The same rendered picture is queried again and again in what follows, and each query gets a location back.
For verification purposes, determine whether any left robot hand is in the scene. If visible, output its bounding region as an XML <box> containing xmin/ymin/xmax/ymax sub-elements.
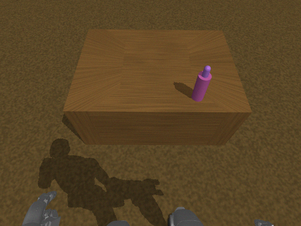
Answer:
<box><xmin>22</xmin><ymin>191</ymin><xmax>61</xmax><ymax>226</ymax></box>

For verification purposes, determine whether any bottle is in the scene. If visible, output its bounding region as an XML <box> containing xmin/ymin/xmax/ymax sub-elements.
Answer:
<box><xmin>191</xmin><ymin>65</ymin><xmax>212</xmax><ymax>102</ymax></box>

